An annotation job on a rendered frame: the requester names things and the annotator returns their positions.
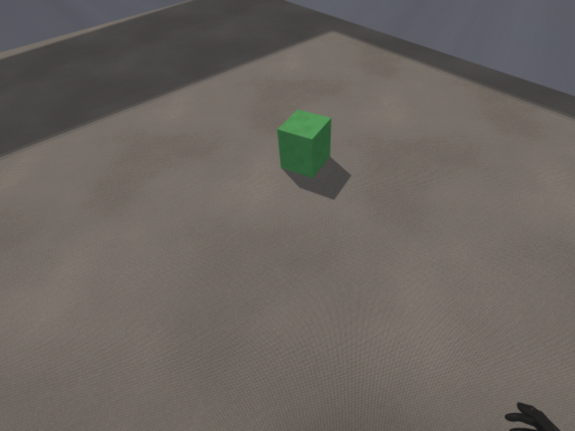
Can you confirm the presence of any carton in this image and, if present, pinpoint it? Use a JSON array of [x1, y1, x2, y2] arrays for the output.
[[278, 110, 332, 178]]

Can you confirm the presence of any right robot hand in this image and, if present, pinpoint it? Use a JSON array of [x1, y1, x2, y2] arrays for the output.
[[505, 402, 561, 431]]

